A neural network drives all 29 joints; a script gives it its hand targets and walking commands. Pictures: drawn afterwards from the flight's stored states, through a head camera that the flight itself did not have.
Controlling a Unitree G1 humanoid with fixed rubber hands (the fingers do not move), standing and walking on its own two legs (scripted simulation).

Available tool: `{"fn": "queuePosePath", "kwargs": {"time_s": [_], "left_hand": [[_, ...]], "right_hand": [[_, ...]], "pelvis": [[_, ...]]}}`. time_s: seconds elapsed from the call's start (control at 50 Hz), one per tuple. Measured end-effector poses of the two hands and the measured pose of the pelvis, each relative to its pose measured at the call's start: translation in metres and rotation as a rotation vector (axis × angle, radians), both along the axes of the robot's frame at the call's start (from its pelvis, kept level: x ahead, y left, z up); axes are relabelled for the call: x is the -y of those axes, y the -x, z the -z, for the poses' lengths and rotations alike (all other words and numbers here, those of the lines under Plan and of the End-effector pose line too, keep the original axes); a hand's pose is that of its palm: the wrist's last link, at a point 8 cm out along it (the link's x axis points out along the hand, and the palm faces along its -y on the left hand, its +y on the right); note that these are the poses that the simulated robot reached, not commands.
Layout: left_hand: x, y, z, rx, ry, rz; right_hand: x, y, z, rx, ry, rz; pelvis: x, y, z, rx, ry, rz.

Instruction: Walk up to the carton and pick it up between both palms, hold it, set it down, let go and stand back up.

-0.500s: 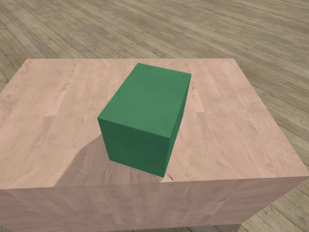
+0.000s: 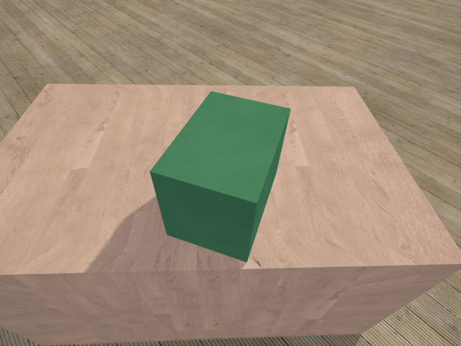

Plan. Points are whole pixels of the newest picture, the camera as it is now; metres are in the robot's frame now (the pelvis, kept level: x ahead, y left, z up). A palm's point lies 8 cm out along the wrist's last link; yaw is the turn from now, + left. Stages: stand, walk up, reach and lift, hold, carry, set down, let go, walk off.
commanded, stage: walk up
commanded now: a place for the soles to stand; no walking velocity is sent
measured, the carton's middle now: (228, 172) +0.51 +0.01 -0.01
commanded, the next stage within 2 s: stand in 0.12 s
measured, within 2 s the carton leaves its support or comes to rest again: neither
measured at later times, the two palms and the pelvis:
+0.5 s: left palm out of the picture -0.02 +0.25 -0.14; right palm out of the picture -0.01 -0.25 -0.13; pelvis -0.01 +0.00 +0.00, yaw +2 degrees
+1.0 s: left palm out of the picture +0.11 +0.26 -0.12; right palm out of the picture +0.14 -0.24 -0.10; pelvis -0.02 -0.01 -0.01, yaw +0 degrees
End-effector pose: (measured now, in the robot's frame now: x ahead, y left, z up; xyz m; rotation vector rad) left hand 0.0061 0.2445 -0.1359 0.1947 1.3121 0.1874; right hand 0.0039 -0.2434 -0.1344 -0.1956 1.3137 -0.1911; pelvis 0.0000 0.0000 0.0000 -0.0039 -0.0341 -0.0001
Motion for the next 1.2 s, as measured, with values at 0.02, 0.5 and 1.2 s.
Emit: {"fn": "queuePosePath", "kwargs": {"time_s": [0.02,0.5,1.2], "left_hand": [[0.000,0.000,0.000,0.002,-0.001,-0.001],[-0.003,0.022,0.001,-0.016,-0.009,-0.036],[-0.038,-0.160,-0.049,0.231,0.000,0.059]], "right_hand": [[0.000,0.000,0.000,0.001,0.000,-0.001],[0.005,0.014,0.000,-0.023,0.005,-0.013],[-0.043,-0.138,-0.030,0.396,-0.033,-0.005]], "pelvis": [[0.000,0.001,0.000,0.001,0.000,-0.002],[0.003,0.009,0.001,-0.001,0.003,-0.032],[-0.004,-0.001,0.009,-0.025,0.006,0.002]]}}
